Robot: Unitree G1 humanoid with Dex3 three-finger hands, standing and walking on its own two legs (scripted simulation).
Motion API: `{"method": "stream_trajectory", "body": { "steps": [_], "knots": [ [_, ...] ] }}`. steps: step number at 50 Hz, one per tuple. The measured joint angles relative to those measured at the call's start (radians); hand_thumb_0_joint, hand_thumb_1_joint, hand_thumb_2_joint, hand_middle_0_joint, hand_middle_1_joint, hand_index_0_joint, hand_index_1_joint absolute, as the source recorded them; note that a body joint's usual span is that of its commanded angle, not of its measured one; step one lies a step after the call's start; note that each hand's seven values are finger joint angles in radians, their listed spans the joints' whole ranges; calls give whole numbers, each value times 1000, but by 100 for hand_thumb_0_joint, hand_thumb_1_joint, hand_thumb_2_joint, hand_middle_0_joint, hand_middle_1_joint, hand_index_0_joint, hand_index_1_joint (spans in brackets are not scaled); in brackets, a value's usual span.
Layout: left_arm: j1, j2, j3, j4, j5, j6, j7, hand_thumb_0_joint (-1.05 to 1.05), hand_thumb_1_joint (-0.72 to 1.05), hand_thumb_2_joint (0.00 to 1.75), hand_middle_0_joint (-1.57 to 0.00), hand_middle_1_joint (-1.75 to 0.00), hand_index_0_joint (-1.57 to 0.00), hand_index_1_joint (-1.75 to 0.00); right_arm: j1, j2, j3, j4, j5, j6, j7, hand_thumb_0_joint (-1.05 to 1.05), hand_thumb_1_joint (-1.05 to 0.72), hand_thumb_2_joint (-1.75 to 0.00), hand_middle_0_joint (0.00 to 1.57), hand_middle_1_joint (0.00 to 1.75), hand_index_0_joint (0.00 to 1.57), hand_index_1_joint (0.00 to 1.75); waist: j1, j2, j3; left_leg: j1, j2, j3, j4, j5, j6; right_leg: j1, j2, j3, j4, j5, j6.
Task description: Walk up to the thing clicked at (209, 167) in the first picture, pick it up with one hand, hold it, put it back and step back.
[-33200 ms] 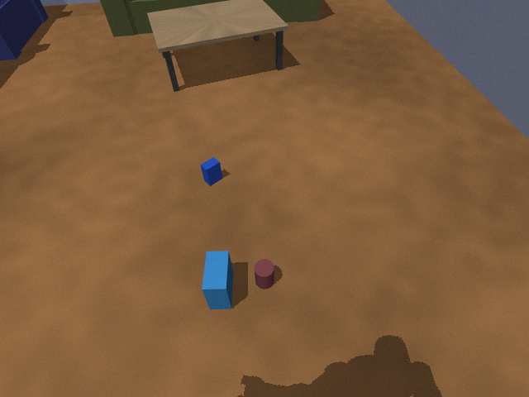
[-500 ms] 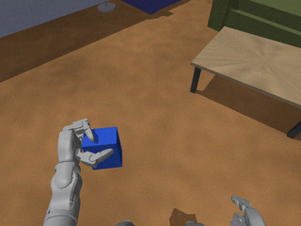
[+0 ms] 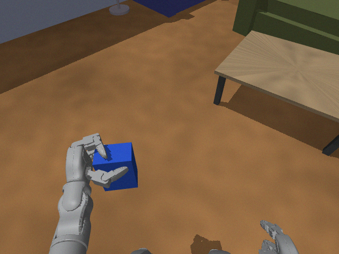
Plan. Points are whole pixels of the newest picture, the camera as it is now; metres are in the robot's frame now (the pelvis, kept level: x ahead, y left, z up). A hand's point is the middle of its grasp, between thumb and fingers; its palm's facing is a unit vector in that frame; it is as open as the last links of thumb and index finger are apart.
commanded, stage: crouch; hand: left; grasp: from the side
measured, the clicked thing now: (117, 167) +0.32 +0.15 +0.01
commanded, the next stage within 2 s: lower in 1.86 s
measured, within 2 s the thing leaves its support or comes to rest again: neither
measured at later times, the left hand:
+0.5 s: hand (116, 178) +0.35 +0.19 -0.13, palm faces +0.19 -0.98 -0.03, open 6.8 cm
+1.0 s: hand (123, 194) +0.38 +0.22 -0.36, palm faces +0.24 -0.97 -0.06, open 6.9 cm
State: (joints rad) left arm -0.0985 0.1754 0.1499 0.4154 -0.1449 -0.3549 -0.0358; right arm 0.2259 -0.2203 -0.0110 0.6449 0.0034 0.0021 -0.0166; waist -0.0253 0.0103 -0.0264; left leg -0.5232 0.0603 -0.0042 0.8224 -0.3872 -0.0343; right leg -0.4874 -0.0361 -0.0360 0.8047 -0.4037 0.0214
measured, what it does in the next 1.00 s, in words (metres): lowers itself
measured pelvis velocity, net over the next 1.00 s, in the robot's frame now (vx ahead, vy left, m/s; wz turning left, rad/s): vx -0.08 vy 0.00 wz -0.07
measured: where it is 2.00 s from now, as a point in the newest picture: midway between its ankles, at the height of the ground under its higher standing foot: outside the picture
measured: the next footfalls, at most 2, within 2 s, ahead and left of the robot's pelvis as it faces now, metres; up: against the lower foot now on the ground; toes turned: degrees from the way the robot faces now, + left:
none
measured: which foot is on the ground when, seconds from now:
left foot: down 0.00-1.00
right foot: down 0.00-1.00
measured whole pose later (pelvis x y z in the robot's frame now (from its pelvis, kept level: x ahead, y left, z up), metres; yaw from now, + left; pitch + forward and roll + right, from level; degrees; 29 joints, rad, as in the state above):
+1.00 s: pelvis -0.08 +0.00 -0.32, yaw -4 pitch +33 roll -4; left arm -0.67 0.40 0.48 1.11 -0.05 -0.79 -0.06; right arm 0.07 -0.25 0.03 0.70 -0.13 0.01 0.09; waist -0.12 -0.03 -0.14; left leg -2.03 0.06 -0.12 2.13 -0.68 -0.05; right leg -1.98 -0.02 -0.03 2.10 -0.70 0.02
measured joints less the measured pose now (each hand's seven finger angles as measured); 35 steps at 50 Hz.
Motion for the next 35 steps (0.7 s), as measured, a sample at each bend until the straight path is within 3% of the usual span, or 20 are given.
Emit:
{"method": "stream_trajectory", "body": {
  "steps": [6, 12, 24, 35],
  "knots": [
    [-24, -5, 15, 54, 12, -22, 20, -1, -42, 90, -79, -126, -135, -143, -8, 0, -5, -2, -8, -6, 8, 1, -91, -90, 20, 30, 20, 29, -4, -3, -2, -43, -1, -3, 27, -3, 0, -43, -1, -1, 29, -6, -1],
    [-85, -8, 49, 171, 29, -103, 36, -1, -41, 90, -78, -127, -136, -144, -25, -3, -15, 2, -26, -21, 24, 1, -89, -89, 20, 30, 20, 29, -12, -16, -16, -180, -1, -10, 121, -26, -1, -181, -2, -1, 128, -32, -4],
    [-246, 40, 127, 410, 40, -343, 19, -1, -41, 90, -78, -128, -137, -145, -40, -34, -20, 14, -62, -29, 62, 1, -89, -89, 20, 30, 20, 29, -42, -23, -130, -720, 6, -39, 567, -172, -6, -713, 2, 3, 567, -177, -3],
    [-353, 84, 220, 495, 45, -405, 16, -1, -42, 92, -77, -128, -136, -146, -101, -22, -1, 38, -90, 1, 94, 1, -91, -90, 20, 30, 20, 29, -44, -14, -172, -1126, 9, -64, 934, -271, -5, -1115, 10, 10, 929, -274, -1]
  ]
}}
